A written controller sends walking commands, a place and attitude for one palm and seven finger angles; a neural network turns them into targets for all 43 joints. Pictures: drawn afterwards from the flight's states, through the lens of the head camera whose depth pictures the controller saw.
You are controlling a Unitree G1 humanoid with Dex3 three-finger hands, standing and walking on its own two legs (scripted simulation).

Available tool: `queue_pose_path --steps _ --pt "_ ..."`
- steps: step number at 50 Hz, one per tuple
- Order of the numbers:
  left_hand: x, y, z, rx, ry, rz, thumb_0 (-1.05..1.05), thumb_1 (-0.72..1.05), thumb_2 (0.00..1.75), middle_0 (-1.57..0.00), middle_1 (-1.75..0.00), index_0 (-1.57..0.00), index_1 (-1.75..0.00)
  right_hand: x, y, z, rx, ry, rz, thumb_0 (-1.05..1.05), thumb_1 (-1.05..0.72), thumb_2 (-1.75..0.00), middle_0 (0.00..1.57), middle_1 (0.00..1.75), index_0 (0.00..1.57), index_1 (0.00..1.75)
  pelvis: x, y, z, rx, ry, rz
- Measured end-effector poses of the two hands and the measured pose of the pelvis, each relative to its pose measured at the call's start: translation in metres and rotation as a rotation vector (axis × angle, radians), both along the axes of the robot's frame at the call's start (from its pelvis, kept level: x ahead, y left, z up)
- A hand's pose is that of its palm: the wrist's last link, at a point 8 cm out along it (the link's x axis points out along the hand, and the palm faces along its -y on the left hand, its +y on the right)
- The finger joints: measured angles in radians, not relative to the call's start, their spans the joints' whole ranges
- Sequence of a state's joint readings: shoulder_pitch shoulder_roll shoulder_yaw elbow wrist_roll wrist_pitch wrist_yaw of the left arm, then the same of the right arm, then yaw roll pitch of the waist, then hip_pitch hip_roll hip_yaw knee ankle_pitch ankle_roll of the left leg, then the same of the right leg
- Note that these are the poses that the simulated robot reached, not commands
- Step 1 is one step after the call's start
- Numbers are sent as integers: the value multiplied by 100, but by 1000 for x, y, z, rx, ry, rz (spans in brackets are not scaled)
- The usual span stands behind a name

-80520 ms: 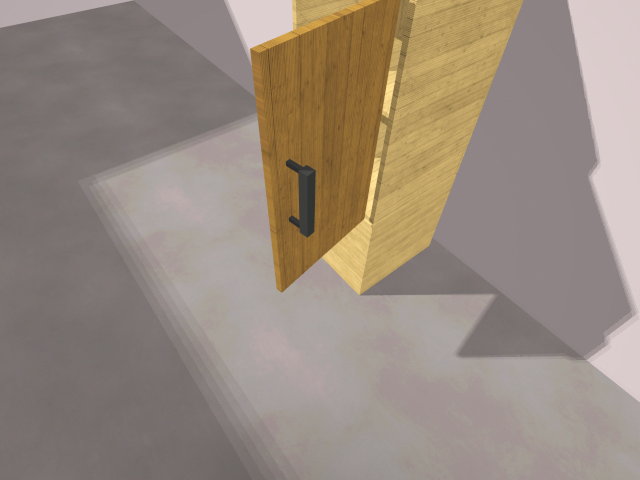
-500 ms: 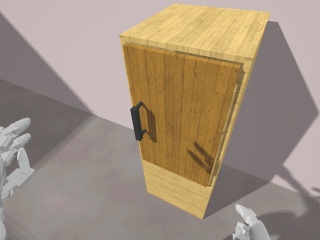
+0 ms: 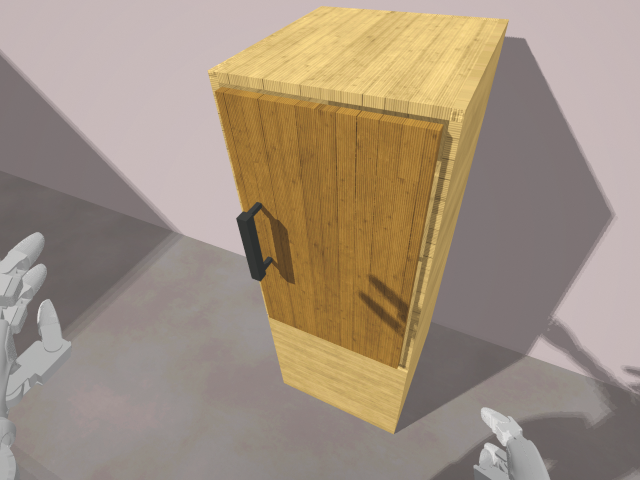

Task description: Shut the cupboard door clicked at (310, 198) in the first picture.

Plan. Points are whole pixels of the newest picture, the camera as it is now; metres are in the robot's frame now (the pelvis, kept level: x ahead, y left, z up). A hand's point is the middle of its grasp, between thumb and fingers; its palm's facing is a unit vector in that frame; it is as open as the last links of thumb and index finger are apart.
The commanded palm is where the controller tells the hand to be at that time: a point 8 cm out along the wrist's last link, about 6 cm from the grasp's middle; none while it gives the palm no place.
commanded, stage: step back with the hand held close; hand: left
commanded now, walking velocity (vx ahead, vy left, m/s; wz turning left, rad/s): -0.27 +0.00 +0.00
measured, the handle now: (257, 242) +0.55 +0.18 -0.04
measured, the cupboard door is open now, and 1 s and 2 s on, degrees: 0 0 0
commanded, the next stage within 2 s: stop stepping back and stand still in 1.30 s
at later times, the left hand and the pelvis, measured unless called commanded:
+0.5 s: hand (32, 374) +0.17 +0.28 +0.16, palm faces +0.36 -0.80 -0.49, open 7.4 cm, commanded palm +0.11 +0.32 +0.17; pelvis -0.04 +0.03 -0.01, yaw -2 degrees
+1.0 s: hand out of the picture +0.06 +0.31 +0.17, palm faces +0.44 -0.75 -0.50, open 7.4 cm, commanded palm +0.00 +0.34 +0.17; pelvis -0.12 +0.03 -0.01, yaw +4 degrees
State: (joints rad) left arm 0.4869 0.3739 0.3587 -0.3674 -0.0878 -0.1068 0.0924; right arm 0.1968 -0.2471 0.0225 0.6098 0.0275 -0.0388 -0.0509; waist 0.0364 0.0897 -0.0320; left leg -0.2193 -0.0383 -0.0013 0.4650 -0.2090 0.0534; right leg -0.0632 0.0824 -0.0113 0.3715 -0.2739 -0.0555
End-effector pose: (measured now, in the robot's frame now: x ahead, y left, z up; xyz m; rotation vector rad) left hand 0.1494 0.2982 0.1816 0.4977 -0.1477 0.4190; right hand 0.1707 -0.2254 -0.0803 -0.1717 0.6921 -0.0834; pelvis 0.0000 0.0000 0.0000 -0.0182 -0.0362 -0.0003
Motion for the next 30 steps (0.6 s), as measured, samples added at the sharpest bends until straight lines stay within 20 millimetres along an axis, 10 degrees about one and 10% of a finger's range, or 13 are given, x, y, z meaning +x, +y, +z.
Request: queue_pose_path --steps 15,30 --pt "12 2 0 74 41 -74 1 89 89 -22 -30 -21 -30 -19 -14 -5 -44 94 -118 2 -91 -89 20 30 20 30 -9 11 -3 8 53 -26" --pt "-44 37 -13 49 -15 -53 1 89 89 -22 -30 -21 -30 -72 11 7 -106 73 -102 1 -91 -89 21 30 20 30 -54 35 -8 -26 49 -15"
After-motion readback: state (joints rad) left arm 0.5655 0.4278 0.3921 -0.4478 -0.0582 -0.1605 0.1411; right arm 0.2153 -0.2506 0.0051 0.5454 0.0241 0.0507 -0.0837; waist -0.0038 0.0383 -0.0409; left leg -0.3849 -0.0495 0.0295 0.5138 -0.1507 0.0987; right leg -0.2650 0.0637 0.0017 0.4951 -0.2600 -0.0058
